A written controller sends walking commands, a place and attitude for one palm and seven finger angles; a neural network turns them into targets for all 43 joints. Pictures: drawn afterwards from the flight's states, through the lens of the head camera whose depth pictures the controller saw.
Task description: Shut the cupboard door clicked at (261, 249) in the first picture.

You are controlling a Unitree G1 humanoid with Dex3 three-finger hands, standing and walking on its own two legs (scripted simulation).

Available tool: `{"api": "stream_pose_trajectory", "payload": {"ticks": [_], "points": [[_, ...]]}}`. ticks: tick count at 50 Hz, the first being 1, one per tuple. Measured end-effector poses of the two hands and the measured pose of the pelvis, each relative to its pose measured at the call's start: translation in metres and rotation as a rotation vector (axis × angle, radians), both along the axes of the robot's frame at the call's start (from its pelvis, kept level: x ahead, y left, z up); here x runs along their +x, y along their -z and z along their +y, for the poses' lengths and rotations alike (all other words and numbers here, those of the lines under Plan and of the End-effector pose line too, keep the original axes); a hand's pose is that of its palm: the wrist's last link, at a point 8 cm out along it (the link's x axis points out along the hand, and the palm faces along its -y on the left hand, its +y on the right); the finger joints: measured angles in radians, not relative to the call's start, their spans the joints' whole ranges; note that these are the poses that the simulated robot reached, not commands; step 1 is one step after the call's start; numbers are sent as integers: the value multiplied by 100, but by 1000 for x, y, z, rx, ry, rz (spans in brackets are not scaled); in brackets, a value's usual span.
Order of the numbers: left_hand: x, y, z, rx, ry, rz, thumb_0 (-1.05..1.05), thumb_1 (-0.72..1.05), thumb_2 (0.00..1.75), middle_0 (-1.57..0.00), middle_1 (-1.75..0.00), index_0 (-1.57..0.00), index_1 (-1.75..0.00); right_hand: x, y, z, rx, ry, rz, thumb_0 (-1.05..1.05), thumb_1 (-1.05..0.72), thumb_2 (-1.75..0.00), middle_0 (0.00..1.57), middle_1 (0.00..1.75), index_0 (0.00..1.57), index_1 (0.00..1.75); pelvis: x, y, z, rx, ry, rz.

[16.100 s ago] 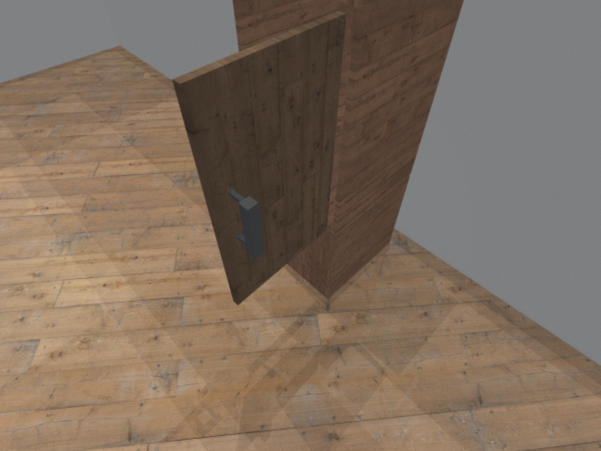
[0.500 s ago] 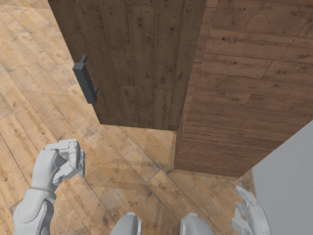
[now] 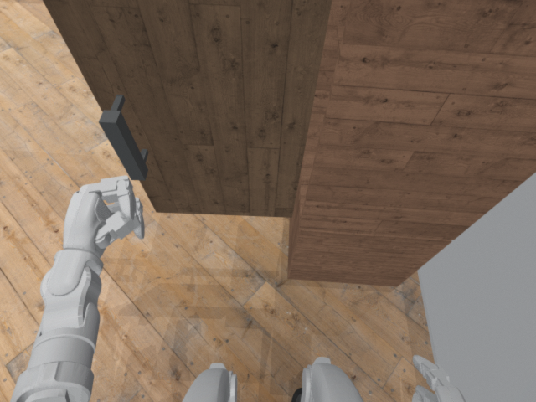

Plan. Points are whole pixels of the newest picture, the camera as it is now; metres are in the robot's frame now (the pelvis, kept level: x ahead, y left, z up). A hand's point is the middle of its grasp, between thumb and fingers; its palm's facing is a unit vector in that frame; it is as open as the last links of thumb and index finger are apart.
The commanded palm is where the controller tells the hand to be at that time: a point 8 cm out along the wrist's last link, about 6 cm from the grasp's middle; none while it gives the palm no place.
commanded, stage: bring the fist close to the handle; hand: left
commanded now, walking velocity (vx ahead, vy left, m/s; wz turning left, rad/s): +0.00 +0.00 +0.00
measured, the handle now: (129, 139) +0.52 +0.25 +0.04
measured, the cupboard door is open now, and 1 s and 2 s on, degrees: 92 91 71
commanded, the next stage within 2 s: push the door shut along its arc in 0.66 s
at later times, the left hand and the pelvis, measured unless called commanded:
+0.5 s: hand (143, 181) +0.43 +0.21 +0.04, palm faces +0.00 -1.00 -0.03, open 3.1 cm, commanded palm +0.40 +0.26 +0.04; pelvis +0.00 +0.00 +0.00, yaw -1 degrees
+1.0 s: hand (136, 174) +0.45 +0.22 +0.04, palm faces -0.06 -1.00 -0.03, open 3.1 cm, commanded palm +0.44 +0.26 +0.04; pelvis +0.00 +0.01 -0.01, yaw -1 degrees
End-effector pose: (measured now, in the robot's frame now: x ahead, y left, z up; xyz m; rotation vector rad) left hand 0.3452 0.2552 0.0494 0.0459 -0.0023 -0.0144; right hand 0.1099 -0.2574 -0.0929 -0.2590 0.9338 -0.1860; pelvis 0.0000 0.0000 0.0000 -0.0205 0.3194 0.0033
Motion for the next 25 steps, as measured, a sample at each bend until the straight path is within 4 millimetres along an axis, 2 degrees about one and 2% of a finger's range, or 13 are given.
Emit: {"api": "stream_pose_trajectory", "payload": {"ticks": [7,16,20,25], "points": [[28,1,6,-3,-13,14,2,90,90,-130,-150,-130,-150,-13,4,1,1,16,57,1,-90,-90,21,30,20,30,-1,0,2,-2,2,14],[67,-2,1,-13,-3,9,2,90,90,-130,-150,-130,-150,-38,12,-1,-3,50,152,1,-90,-90,21,30,21,30,-2,4,4,-5,8,42],[72,-2,0,-7,-1,11,2,90,90,-130,-150,-129,-150,-51,12,-2,6,80,186,1,-90,-90,21,30,21,30,-1,2,4,-2,19,49],[66,5,4,-13,-16,31,2,90,90,-130,-150,-129,-150,-62,9,-1,13,98,224,1,-90,-90,21,30,20,30,1,0,4,-1,26,47]]}}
